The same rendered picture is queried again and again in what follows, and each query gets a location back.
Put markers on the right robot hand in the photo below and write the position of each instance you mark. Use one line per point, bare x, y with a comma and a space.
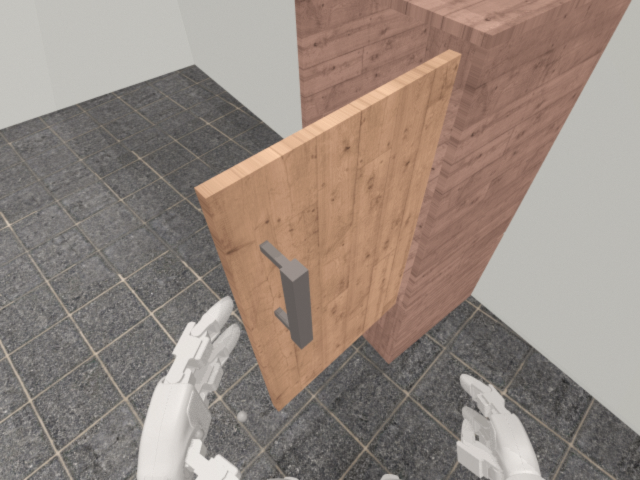
504, 448

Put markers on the left robot hand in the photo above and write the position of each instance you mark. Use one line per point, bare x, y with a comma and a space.
179, 406

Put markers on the handle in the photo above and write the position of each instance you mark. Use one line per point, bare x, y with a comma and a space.
296, 289

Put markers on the cupboard door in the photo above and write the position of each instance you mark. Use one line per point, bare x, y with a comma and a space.
342, 196

